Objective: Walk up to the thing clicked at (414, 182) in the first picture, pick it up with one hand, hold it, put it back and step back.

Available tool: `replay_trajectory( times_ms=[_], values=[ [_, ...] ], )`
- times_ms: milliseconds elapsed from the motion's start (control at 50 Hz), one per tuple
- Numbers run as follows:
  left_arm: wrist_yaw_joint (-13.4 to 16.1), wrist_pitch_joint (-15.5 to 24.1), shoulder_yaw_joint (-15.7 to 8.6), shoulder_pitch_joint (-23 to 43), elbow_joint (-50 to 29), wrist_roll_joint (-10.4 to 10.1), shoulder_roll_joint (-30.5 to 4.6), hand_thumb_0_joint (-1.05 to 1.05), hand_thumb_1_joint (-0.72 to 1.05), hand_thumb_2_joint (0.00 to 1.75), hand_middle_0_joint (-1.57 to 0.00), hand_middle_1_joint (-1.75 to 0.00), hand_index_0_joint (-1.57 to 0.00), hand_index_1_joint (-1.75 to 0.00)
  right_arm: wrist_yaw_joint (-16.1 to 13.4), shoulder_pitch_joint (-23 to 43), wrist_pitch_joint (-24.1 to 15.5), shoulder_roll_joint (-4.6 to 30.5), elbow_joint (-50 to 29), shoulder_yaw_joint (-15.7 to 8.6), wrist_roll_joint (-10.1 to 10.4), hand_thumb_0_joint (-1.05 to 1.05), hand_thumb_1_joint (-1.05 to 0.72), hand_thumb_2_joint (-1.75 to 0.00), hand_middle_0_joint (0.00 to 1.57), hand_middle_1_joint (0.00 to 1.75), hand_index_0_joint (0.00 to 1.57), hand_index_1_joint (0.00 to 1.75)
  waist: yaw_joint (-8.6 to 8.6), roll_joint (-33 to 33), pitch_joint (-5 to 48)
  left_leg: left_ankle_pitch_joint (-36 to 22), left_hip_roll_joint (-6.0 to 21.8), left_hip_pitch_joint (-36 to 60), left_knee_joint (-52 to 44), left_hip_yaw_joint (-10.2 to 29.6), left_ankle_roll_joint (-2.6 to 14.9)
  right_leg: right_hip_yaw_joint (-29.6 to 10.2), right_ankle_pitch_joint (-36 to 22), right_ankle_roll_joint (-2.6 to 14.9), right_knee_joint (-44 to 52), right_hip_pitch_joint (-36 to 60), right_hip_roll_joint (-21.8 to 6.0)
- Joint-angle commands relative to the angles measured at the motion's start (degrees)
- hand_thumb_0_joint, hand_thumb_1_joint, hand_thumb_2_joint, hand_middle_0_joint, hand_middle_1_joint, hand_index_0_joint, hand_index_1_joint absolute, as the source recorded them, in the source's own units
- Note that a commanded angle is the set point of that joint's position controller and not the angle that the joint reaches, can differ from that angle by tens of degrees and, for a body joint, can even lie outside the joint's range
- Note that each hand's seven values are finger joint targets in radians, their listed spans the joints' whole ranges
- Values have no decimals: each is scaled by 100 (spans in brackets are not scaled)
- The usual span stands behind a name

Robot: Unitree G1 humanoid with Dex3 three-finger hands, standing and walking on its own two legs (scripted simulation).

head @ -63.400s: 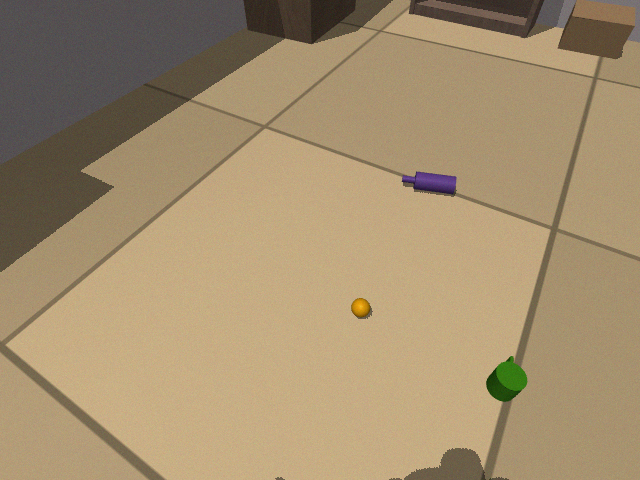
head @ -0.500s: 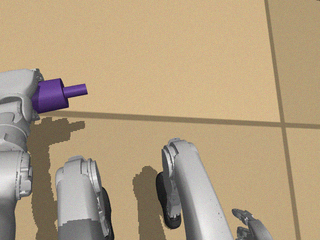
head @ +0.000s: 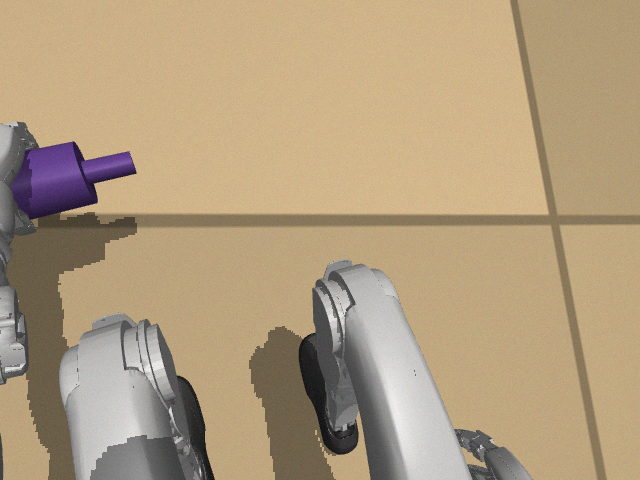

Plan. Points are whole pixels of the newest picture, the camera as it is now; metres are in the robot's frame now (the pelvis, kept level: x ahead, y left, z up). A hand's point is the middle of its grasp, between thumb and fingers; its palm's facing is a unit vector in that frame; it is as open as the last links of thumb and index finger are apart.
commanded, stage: crouch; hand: left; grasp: from above
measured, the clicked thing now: (33, 184) +0.51 +0.26 -0.18
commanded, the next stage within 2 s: lower in 0.04 s
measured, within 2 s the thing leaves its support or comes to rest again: neither
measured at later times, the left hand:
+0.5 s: hand (25, 200) +0.49 +0.28 -0.21, palm faces -0.45 -0.09 -0.89, open 10.8 cm
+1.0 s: hand (37, 203) +0.50 +0.28 -0.24, palm faces -0.45 -0.12 -0.88, open 10.8 cm
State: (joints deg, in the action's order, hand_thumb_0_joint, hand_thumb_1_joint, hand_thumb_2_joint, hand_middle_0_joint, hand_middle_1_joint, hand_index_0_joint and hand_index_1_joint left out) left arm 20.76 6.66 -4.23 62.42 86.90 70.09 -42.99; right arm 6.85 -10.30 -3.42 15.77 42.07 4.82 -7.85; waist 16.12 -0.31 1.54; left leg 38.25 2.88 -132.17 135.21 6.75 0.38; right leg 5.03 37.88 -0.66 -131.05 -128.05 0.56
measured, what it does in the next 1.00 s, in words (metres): stands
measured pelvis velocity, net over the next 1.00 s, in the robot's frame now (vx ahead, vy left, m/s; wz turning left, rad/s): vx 0.01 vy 0.00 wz -0.07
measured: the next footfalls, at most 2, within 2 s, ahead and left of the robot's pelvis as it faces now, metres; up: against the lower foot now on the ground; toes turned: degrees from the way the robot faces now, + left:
none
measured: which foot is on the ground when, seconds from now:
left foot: down 0.00-1.00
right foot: down 0.00-1.00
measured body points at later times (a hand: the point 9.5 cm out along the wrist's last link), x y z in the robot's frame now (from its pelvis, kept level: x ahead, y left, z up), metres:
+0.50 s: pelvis +0.00 +0.00 -0.02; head +0.27 +0.07 +0.34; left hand +0.51 +0.28 -0.15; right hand +0.04 -0.27 -0.11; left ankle +0.08 +0.13 -0.31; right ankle +0.10 -0.12 -0.31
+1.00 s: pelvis +0.01 +0.00 -0.03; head +0.29 +0.07 +0.31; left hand +0.52 +0.28 -0.19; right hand +0.03 -0.26 -0.12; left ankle +0.08 +0.13 -0.31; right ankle +0.10 -0.12 -0.31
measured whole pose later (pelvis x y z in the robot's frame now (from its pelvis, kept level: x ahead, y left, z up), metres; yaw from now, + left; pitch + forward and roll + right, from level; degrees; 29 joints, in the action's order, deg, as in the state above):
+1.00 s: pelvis +0.01 +0.00 -0.03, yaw -4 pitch +32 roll -11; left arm 26.1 9.0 -8.3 63.0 92.5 72.0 -50.8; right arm 10.4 -9.0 -7.0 17.5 39.2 10.8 -11.0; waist 19.6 3.2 -5.3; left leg 40.6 2.6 -136.4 143.5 11.0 0.1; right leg 8.2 39.0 -1.2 -136.5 -130.6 1.4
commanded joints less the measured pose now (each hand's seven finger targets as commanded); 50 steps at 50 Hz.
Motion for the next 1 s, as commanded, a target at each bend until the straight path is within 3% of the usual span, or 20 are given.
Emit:
replay_trajectory(
  times_ms=[0, 80, 160, 220, 280, 340, 380, 420, 440, 500, 680, 740, 760, 820, 840, 880, 900, 940, 960, 980],
  values=[
    [175, 15, -90, 1869, -792, -54, -1501, 0, 71, 81, -104, -73, -106, -71, -73, -1233, -28, 1395, -27, -402, -13, 0, -90, -90, 20, 30, 20, 30, 48, -1500, 3965, -641, -181, 2578, -1291, -471, 133, 331, -898, 250, 1408, 2261, 257],
    [112, 11, -74, 1870, -961, -114, -1491, 0, 75, 82, -107, -75, -109, -74, -25, -1351, -27, 1432, -27, -379, -5, 0, -90, -90, 20, 30, 20, 30, 64, -1496, 4132, -1096, -140, 2719, -1139, -435, 144, 361, -1399, 218, 1302, 2491, 278],
    [104, 26, -86, 1928, -1037, -86, -1538, 0, 70, 78, -106, -71, -107, -70, -14, -1270, 10, 1469, -21, -386, 17, 0, -90, -90, 20, 30, 20, 30, 24, -1750, 4086, -1053, -130, 2829, -1191, -362, 92, 442, -1315, 263, 1197, 2169, 278],
    [111, 56, 80, 1844, -731, -39, -1296, 0, 65, 78, -102, -69, -103, -68, 9, -1231, 7, 1454, -22, -325, -2, 0, -90, -90, 20, 30, 20, 30, 187, -1596, 3696, -889, -127, 2636, -1104, -329, 103, 484, -1200, 265, 1165, 1977, 304],
    [168, 129, 12, 1899, -756, -26, -1462, 0, 64, 78, -102, -70, -102, -69, 29, -1240, -14, 1482, -20, -284, -26, 0, -90, -90, 20, 30, 20, 30, 143, -1702, 3745, -1029, -132, 2651, -1008, -320, 96, 488, -1327, 249, 1060, 2022, 285],
    [258, 168, -62, 1938, -776, 61, -1499, 0, 65, 79, -101, -73, -102, -71, 56, -1299, -54, 1507, -40, -248, -71, 0, -90, -90, 20, 30, 20, 30, 235, -1800, 3797, -1234, -134, 2806, -926, -298, 76, 534, -1518, 240, 956, 1997, 269],
    [347, 211, -156, 2083, -871, 94, -1678, 0, 67, 79, -102, -73, -104, -71, 68, -1272, -73, 1558, -61, -233, -93, 0, -90, -90, 20, 30, 20, 30, 236, -1926, 3836, -1205, -126, 2808, -884, -280, 78, 556, -1511, 238, 915, 1913, 277],
    [417, 222, -116, 1991, -770, 122, -1639, 0, 66, 79, -102, -72, -103, -71, 86, -1205, -93, 1546, -84, -211, -112, 0, -90, -90, 20, 30, 20, 30, 240, -2012, 3746, -1038, -127, 2748, -898, -282, 67, 564, -1349, 252, 896, 1839, 290],
    [476, 229, -231, 2045, -802, 150, -1789, 0, 67, 80, -102, -73, -103, -72, 79, -1206, -98, 1598, -92, -210, -123, 0, -90, -90, 20, 30, 20, 30, 215, -2057, 3796, -968, -141, 2786, -912, -270, 61, 584, -1273, 258, 890, 1776, 278],
    [550, 198, -221, 2004, -720, 202, -1791, 0, 65, 80, -101, -73, -102, -72, 119, -1210, -153, 1591, -102, -193, -179, 0, -90, -90, 20, 30, 20, 30, 281, -2091, 3714, -849, -137, 2746, -872, -263, 59, 606, -1160, 268, 836, 1716, 285],
    [651, 82, -230, 1879, -263, 52, -1798, 0, 61, 78, -97, -71, -98, -69, 212, -1296, -268, 1685, -88, -78, -220, 0, -89, -89, 20, 30, 20, 30, 417, -1799, 3546, -1008, -111, 2408, -636, -197, 118, 642, -1374, 206, 784, 1806, 310],
    [619, 106, -223, 1831, -312, 19, -1864, 0, 58, 77, -96, -67, -96, -66, 232, -1281, -304, 1706, -94, -26, -225, 0, -89, -89, 20, 30, 20, 30, 355, -1896, 3555, -1097, -99, 2491, -652, -160, 91, 680, -1411, 230, 744, 1826, 317],
    [641, 138, -333, 1882, -442, 63, -2046, 0, 58, 76, -96, -68, -97, -67, 224, -1292, -301, 1744, -139, -21, -226, 0, -89, -89, 20, 30, 20, 30, 355, -1975, 3710, -1240, -94, 2616, -651, -148, 76, 700, -1540, 229, 715, 1927, 320],
    [670, 172, -224, 1718, -175, 68, -1918, 0, 60, 78, -98, -68, -98, -67, 258, -1247, -307, 1694, -100, 39, -232, 0, -89, -90, 20, 30, 20, 30, 379, -1965, 3691, -1274, -83, 2574, -575, -142, 76, 698, -1623, 218, 665, 2018, 352],
    [687, 198, -337, 1771, -293, 81, -2050, 0, 62, 79, -98, -69, -99, -68, 271, -1265, -322, 1724, -153, 35, -257, 0, -89, -89, 20, 30, 20, 30, 442, -1918, 3675, -1347, -79, 2554, -524, -151, 89, 697, -1722, 198, 683, 2103, 353],
    [728, 235, -482, 1731, -307, 80, -2247, 0, 63, 81, -100, -68, -100, -67, 265, -1258, -327, 1770, -184, 56, -278, 0, -89, -89, 20, 30, 20, 30, 369, -2014, 3619, -1316, -77, 2472, -527, -160, 87, 700, -1672, 198, 710, 2139, 341],
    [750, 238, -528, 1696, -158, 117, -2297, 0, 65, 81, -102, -68, -102, -67, 271, -1312, -326, 1792, -136, 73, -312, 0, -89, -90, 20, 30, 20, 30, 449, -1915, 3487, -1236, -81, 2358, -467, -169, 109, 697, -1627, 190, 724, 2123, 346],
    [783, 266, -477, 1765, -80, 184, -2230, 0, 65, 81, -101, -68, -102, -68, 297, -1268, -349, 1812, -177, 109, -338, 0, -89, -89, 20, 30, 20, 30, 550, -1851, 3345, -1167, -71, 2279, -416, -157, 116, 707, -1588, 187, 733, 2087, 358],
    [802, 273, -563, 1762, -200, 204, -2337, 0, 65, 81, -101, -68, -102, -67, 308, -1353, -364, 1822, -132, 96, -346, 0, -89, -89, 20, 30, 20, 30, 533, -1971, 3374, -1263, -71, 2432, -446, -161, 106, 703, -1663, 180, 729, 2110, 353],
    [818, 298, -444, 1754, -243, 169, -2216, 0, 63, 81, -101, -67, -100, -67, 305, -1220, -368, 1770, -177, 111, -349, 0, -89, -90, 20, 30, 20, 30, 463, -2029, 3518, -1237, -48, 2458, -447, -140, 98, 702, -1662, 179, 736, 2180, 383]
  ],
)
